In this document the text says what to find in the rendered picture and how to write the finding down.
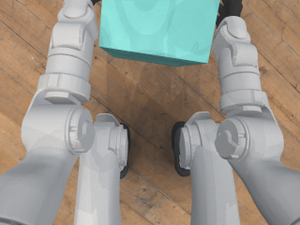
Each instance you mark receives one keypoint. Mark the robot left upper arm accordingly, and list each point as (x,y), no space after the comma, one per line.
(54,135)

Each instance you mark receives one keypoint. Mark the robot right upper arm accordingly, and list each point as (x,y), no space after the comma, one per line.
(253,147)

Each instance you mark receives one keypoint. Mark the robot right forearm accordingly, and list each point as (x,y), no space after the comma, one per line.
(238,72)

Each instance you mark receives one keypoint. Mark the left robot foot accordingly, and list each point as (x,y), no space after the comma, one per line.
(124,172)

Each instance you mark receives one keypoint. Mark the robot left forearm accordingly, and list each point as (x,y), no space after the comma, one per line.
(69,60)

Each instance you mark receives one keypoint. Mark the robot right hand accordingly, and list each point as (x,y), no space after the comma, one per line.
(230,8)

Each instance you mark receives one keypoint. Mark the robot right thigh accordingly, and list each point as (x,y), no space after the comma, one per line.
(213,198)

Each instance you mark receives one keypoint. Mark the carton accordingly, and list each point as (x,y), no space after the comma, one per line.
(174,33)

